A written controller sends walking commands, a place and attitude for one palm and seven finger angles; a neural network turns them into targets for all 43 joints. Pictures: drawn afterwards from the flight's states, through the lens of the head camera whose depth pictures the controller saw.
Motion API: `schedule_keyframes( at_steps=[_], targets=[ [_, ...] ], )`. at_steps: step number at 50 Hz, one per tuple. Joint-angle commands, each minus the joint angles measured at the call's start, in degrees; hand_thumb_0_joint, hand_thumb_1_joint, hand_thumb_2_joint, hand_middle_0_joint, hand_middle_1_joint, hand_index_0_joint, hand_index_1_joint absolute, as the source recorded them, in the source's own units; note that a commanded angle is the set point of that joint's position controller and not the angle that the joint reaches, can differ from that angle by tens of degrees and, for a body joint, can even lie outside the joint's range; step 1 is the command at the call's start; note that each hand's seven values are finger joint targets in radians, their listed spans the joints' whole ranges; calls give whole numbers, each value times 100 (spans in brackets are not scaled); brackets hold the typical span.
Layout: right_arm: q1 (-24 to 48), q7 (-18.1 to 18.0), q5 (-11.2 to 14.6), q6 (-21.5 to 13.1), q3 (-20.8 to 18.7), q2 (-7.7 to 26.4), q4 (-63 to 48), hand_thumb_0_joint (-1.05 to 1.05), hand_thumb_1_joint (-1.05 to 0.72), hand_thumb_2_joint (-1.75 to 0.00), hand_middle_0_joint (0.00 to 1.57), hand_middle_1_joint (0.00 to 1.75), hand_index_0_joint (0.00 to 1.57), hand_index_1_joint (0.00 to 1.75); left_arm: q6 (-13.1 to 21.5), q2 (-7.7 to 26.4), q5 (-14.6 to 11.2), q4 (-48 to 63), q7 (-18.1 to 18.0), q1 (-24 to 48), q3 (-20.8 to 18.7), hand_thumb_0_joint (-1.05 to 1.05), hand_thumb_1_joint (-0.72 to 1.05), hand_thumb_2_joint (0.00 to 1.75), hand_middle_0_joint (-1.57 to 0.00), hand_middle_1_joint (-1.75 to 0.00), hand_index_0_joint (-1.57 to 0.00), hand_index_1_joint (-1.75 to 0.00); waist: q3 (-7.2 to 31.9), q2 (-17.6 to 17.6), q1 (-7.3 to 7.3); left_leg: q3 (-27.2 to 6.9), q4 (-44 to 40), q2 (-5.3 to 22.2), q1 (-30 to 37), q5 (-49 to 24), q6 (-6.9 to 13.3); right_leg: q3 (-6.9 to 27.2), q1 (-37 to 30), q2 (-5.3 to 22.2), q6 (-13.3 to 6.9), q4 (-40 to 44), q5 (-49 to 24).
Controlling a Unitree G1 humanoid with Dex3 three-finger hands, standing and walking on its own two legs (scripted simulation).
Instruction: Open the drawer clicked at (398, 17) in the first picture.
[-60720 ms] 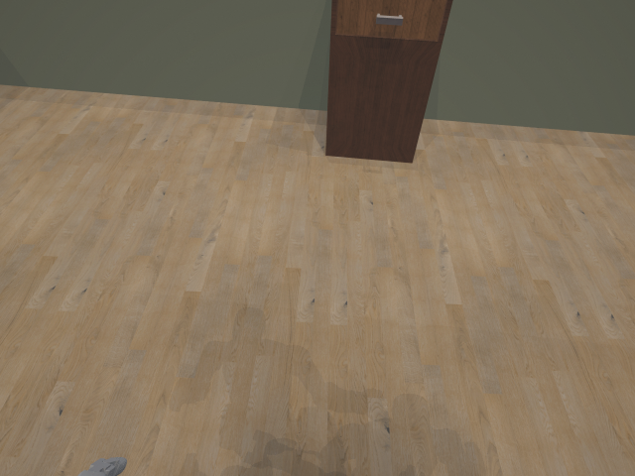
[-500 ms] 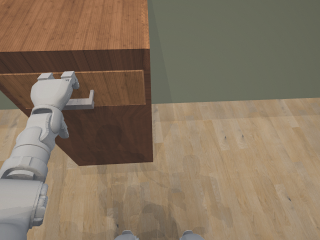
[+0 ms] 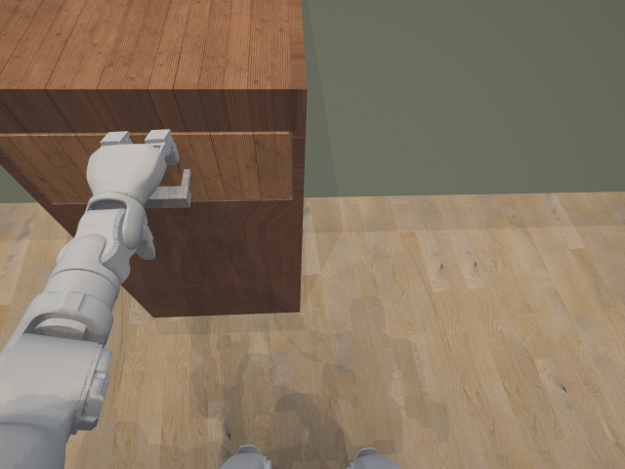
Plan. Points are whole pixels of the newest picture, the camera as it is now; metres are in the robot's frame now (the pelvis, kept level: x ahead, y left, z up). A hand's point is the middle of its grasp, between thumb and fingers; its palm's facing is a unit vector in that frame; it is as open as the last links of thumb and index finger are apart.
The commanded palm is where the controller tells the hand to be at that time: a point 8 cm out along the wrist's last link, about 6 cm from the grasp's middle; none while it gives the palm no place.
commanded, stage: re-aim the fingers above the handle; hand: left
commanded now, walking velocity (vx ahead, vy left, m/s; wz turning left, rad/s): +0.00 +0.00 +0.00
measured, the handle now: (157, 186) +0.53 +0.23 -0.03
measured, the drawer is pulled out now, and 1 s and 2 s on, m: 0.00 0.00 0.00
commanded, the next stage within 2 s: lower the fingers behind the handle in 0.92 s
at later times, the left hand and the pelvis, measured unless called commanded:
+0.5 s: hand (152, 199) +0.46 +0.21 +0.03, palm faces -0.04 -0.03 -1.00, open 13.8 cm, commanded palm +0.45 +0.22 +0.09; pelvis +0.01 -0.01 +0.01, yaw +0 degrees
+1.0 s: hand (146, 194) +0.47 +0.22 +0.03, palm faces -0.03 -0.01 -1.00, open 13.8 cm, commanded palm +0.45 +0.22 +0.09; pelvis +0.00 -0.02 +0.00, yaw +0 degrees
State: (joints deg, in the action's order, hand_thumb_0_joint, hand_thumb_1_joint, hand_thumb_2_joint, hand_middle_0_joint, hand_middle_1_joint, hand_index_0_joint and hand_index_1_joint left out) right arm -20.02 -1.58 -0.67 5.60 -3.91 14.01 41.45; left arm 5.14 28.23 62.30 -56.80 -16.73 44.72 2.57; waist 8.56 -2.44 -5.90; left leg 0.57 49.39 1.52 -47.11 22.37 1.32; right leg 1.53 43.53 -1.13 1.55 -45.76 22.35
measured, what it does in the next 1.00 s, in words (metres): stands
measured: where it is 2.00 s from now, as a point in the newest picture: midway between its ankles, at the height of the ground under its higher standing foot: outside the picture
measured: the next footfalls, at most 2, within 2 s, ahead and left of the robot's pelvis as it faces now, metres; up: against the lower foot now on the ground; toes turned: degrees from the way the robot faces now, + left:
none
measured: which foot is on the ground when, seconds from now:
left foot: down 0.00-1.00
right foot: down 0.00-1.00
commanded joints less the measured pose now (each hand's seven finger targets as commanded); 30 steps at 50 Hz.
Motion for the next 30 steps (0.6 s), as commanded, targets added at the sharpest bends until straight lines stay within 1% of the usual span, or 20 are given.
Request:
schedule_keyframes(
  at_steps=[1,3,4,5,9,10,11,12,14,16,17,18,20,23,25,26,27,28,29,30],
  targets=[
    [-677,-49,-42,-37,-308,988,-256,0,-90,-90,20,30,20,30,-67,1542,24,1100,-347,2342,-673,0,-50,30,-30,-120,-30,-120,2421,-352,-5,-41,-379,-131,2433,-2669,0,-365,-587,-345,-357,381,-1925],
    [-599,-41,-23,-7,-269,986,-283,0,-90,-90,20,30,20,30,-166,1617,79,971,-441,2302,-714,0,-50,30,-30,-120,-30,-120,2189,-285,23,-29,-443,-147,2205,-2517,6,-367,-634,-333,-365,386,-1871],
    [-578,-42,-20,3,-256,997,-304,0,-90,-90,20,30,20,30,-204,1744,95,1035,-469,2431,-800,0,-50,30,-30,-120,-30,-120,2257,-250,45,-24,-452,-144,2185,-2520,7,-358,-703,-329,-370,365,-1885],
    [-579,-41,-25,-1,-257,987,-329,0,-90,-90,20,30,20,30,-228,1779,128,1088,-511,2484,-810,0,-50,30,-30,-120,-30,-120,2419,-387,51,14,-446,-151,2246,-2567,16,-337,-739,-321,-347,359,-1945],
    [-587,-25,-8,0,-291,975,-377,0,-90,-90,20,30,20,30,-361,1496,37,966,-372,2074,-660,0,-50,30,-30,-120,-30,-120,2525,-247,62,53,-441,-129,2431,-2876,13,-343,-956,-335,-345,399,-2213],
    [-619,-44,11,0,-298,965,-394,0,-90,-90,20,30,20,30,-309,1454,45,1106,-324,2187,-587,0,-50,30,-30,-120,-30,-120,2553,-162,5,39,-457,-118,2470,-2888,21,-336,-939,-328,-315,423,-2233],
    [-597,-42,11,2,-314,965,-403,0,-90,-90,20,30,20,30,-303,1403,-4,1123,-271,1961,-590,0,-50,30,-30,-120,-30,-120,2507,-278,76,62,-466,-127,2532,-2948,20,-323,-967,-335,-332,450,-2277],
    [-598,-55,13,-1,-313,950,-408,0,-90,-90,20,30,20,30,-252,1329,-4,1288,-238,2076,-508,0,-50,30,-30,-120,-30,-120,2554,-232,28,56,-475,-113,2578,-2984,23,-339,-968,-329,-317,453,-2291],
    [-578,-70,15,-9,-331,937,-411,0,-90,-90,20,30,20,30,-166,1158,-63,1386,-167,1994,-406,0,-50,30,-30,-120,-30,-120,2414,-180,-20,45,-485,-111,2627,-3038,31,-328,-990,-327,-328,511,-2341],
    [-553,-71,21,-14,-346,918,-406,0,-90,-90,20,30,20,30,-104,1006,-87,1389,-141,1768,-327,0,-50,30,-30,-120,-30,-120,2268,-109,6,58,-505,-126,2596,-2955,43,-319,-983,-333,-323,549,-2334],
    [-518,-77,34,-3,-320,921,-413,0,-90,-90,20,30,20,30,-95,1145,-39,1287,-159,1748,-422,0,-50,30,-30,-120,-30,-120,2100,-25,26,49,-553,-137,2434,-2714,40,-323,-951,-321,-317,561,-2165],
    [-506,-84,34,-11,-326,924,-396,0,-90,-90,20,30,20,30,-74,1017,-50,1395,-177,1921,-283,0,-50,30,-30,-120,-30,-120,2017,-26,-51,60,-563,-148,2420,-2614,54,-312,-923,-321,-330,586,-2167],
    [-484,-91,35,-32,-331,903,-385,0,-90,-90,20,30,20,30,4,1137,1,1531,-271,2121,-375,0,-50,30,-30,-120,-30,-120,2133,-182,-28,49,-573,-157,2479,-2558,46,-287,-902,-297,-328,578,-2089],
    [-427,-84,39,-45,-313,911,-367,0,-90,-90,20,30,20,30,-78,1273,22,1282,-411,2025,-502,0,-50,30,-30,-120,-30,-120,2010,-125,13,75,-578,-205,2284,-2276,46,-266,-964,-288,-348,580,-1988],
    [-405,-97,43,-60,-289,914,-371,0,-90,-90,20,30,20,30,-108,1505,77,1298,-494,2328,-616,0,-50,30,-30,-120,-30,-120,2150,-62,-10,116,-562,-228,2155,-2170,73,-213,-1076,-263,-310,574,-2012],
    [-379,-101,41,-53,-289,940,-348,0,-90,-90,20,30,20,30,-183,1630,82,1099,-504,2110,-732,0,-50,30,-30,-120,-30,-120,2112,-53,47,125,-550,-236,2101,-2156,71,-209,-1123,-264,-329,551,-2044],
    [-370,-105,49,-60,-270,917,-385,0,-90,-90,20,30,20,30,-201,1577,106,1157,-508,2259,-632,0,-50,30,-30,-120,-30,-120,2164,-95,11,163,-547,-251,2063,-2172,74,-191,-1170,-248,-303,565,-2128],
    [-370,-105,45,-68,-282,932,-377,0,-90,-90,20,30,20,30,-222,1685,100,1169,-494,2211,-725,0,-50,30,-30,-120,-30,-120,2272,-159,64,167,-523,-254,2099,-2241,69,-178,-1246,-250,-320,534,-2219],
    [-383,-100,38,-71,-289,918,-395,0,-90,-90,20,30,20,30,-229,1559,91,1213,-457,2269,-617,0,-50,30,-30,-120,-30,-120,2375,-173,8,158,-496,-249,2214,-2403,72,-191,-1272,-264,-324,520,-2351],
    [-403,-98,44,-79,-297,891,-413,0,-90,-90,20,30,20,30,-215,1487,101,1182,-420,2157,-583,0,-50,30,-30,-120,-30,-120,2495,-209,49,172,-481,-251,2258,-2502,65,-184,-1290,-262,-306,497,-2430]
  ],
)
